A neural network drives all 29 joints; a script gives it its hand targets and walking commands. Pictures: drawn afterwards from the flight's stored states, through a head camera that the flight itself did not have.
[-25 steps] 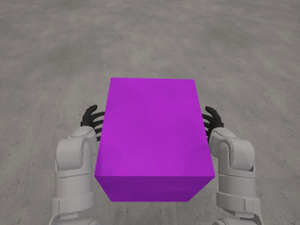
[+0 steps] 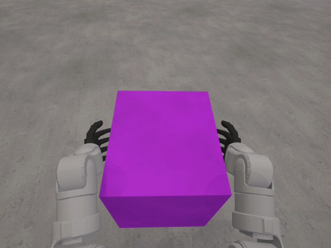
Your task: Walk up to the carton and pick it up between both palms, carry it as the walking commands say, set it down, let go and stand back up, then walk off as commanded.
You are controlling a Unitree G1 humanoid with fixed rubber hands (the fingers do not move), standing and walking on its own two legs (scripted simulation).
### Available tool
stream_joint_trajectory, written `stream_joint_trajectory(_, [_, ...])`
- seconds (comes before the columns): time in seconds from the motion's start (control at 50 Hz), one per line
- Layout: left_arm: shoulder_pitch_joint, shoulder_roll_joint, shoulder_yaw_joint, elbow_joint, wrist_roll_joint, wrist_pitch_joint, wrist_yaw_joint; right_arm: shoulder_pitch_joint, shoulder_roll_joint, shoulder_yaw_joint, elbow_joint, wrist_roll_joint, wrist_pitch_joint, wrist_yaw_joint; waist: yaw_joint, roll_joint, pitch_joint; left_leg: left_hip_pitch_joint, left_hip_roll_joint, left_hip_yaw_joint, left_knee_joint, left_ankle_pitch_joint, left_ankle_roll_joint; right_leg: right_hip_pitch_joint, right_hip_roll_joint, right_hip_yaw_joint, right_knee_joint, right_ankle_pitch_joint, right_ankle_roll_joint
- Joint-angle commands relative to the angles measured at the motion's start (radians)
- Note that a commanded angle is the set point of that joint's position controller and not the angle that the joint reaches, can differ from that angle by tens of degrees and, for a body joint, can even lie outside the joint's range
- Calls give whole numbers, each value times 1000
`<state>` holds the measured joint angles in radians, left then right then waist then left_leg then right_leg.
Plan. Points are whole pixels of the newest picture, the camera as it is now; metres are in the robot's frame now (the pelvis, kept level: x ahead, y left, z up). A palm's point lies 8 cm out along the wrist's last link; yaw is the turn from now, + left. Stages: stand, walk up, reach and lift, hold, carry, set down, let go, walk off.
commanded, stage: carry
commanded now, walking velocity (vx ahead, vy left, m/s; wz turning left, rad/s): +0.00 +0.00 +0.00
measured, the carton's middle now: (162, 161) +0.33 +0.00 +0.06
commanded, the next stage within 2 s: none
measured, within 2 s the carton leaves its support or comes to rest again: neither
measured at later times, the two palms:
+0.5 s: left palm (85, 150) +0.32 +0.18 +0.12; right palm (221, 150) +0.32 -0.13 +0.11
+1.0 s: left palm (85, 149) +0.32 +0.18 +0.11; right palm (219, 149) +0.33 -0.13 +0.11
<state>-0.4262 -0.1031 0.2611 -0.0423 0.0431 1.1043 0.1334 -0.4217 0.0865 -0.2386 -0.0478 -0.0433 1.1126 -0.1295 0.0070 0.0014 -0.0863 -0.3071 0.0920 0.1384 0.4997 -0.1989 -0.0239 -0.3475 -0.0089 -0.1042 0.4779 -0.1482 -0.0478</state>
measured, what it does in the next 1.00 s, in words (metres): stands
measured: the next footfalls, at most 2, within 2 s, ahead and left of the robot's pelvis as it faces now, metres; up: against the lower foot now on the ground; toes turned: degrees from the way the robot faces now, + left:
none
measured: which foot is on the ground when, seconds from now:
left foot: down 0.00-1.00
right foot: down 0.00-1.00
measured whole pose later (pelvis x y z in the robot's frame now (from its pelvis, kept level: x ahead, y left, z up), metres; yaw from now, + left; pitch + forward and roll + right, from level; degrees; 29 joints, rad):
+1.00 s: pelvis +0.01 +0.02 +0.00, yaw +1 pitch +2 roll +0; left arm -0.43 -0.11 0.26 -0.01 0.05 1.07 0.13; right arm -0.41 0.08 -0.24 -0.03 -0.04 1.07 -0.12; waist 0.00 0.00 -0.09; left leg -0.32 0.06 0.14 0.51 -0.22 0.01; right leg -0.35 -0.05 -0.10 0.49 -0.16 -0.01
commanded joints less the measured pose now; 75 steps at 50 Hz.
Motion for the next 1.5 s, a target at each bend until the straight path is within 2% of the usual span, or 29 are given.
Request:
stream_joint_trajectory(0.0, [-589,-778,-625,-50,-195,-3,-52,-569,754,607,-68,184,-16,50,-7,-5,-250,63,74,-83,-89,-50,30,89,-133,143,-111,-107,-4])
stream_joint_trajectory(0.18, [-580,-788,-624,-53,-188,-9,-50,-566,756,612,-79,191,-21,58,-4,10,-267,47,81,-99,-111,-32,38,122,-125,121,-76,-31,8])
stream_joint_trajectory(0.64, [-573,-781,-610,-41,-182,-19,-53,-555,745,604,-68,181,-31,55,-4,-3,-288,59,72,-97,-89,12,46,133,-134,108,-54,59,13])
stream_joint_trajectory(1.48, [-537,-766,-608,-51,-171,-49,-64,-518,731,608,-78,172,-60,61,-2,-6,-282,59,63,-97,-80,10,45,127,-133,109,-52,54,6])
